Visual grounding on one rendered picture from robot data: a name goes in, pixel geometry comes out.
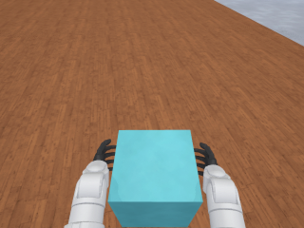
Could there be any carton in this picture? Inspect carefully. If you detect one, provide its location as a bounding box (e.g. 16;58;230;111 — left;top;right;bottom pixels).
107;129;203;227

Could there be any right robot forearm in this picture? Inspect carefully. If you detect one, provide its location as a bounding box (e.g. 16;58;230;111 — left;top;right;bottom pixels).
202;164;246;228

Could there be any robot right hand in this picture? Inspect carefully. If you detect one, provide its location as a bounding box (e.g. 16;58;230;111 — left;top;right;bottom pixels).
194;142;218;176

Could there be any robot left hand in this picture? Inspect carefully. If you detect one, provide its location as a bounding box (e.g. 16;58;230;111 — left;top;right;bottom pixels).
93;139;117;171

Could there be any left robot forearm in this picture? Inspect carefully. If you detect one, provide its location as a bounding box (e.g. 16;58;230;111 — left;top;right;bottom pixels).
64;160;109;228

